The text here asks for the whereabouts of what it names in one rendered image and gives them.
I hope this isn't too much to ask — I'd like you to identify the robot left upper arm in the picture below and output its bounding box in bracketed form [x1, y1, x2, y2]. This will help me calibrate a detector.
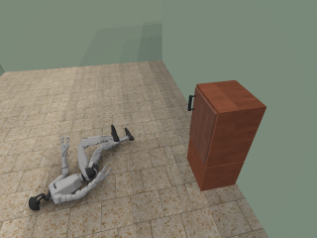
[49, 168, 69, 189]

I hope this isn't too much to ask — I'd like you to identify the robot left hand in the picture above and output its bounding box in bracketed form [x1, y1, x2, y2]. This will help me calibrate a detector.
[60, 136, 69, 153]

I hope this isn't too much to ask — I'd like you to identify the robot right upper arm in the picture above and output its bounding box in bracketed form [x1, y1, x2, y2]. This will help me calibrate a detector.
[53, 190, 81, 204]

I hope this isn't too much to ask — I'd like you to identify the robot head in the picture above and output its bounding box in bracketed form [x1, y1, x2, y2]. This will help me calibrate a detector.
[29, 190, 52, 211]

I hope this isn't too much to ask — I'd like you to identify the robot left forearm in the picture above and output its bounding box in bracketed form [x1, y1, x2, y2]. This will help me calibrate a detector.
[60, 151, 68, 169]

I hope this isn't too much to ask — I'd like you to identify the handle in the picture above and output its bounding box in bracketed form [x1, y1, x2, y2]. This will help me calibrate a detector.
[187, 95, 196, 111]

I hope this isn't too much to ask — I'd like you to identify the robot right hand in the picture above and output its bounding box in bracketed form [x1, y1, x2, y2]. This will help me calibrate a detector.
[96, 165, 112, 181]

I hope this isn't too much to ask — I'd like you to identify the cupboard door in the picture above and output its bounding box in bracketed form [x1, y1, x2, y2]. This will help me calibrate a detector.
[189, 87, 217, 165]

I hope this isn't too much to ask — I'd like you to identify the robot right forearm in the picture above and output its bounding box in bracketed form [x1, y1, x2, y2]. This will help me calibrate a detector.
[75, 178, 99, 199]

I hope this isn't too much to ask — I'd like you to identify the right robot foot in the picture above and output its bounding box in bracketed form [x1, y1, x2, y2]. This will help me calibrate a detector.
[111, 124, 120, 142]

